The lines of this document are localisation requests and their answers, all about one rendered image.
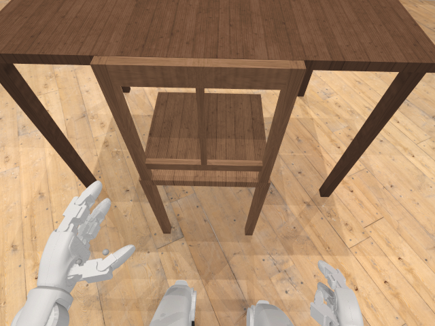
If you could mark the right robot thigh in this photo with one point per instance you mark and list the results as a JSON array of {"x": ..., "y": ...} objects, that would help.
[{"x": 267, "y": 315}]

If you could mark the robot thigh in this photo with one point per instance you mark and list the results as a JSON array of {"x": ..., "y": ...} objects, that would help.
[
  {"x": 177, "y": 307},
  {"x": 267, "y": 315}
]

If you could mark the right robot hand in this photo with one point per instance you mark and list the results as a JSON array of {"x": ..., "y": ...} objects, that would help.
[{"x": 342, "y": 307}]

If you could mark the left robot hand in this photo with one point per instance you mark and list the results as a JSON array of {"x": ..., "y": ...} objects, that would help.
[{"x": 64, "y": 247}]

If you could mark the table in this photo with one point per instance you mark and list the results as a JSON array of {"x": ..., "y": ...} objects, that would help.
[{"x": 328, "y": 35}]

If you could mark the chair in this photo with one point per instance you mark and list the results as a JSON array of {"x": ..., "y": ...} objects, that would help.
[{"x": 202, "y": 139}]

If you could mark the robot left forearm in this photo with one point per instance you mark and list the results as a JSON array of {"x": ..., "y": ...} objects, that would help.
[{"x": 45, "y": 306}]

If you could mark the left robot thigh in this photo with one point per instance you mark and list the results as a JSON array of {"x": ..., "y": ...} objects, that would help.
[{"x": 177, "y": 307}]

